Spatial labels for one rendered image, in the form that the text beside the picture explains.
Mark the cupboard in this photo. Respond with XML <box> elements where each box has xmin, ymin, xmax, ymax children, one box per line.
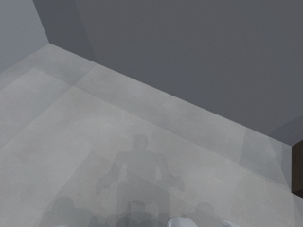
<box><xmin>291</xmin><ymin>140</ymin><xmax>303</xmax><ymax>199</ymax></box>

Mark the robot right thigh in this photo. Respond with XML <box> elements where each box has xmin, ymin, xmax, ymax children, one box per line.
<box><xmin>167</xmin><ymin>217</ymin><xmax>198</xmax><ymax>227</ymax></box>

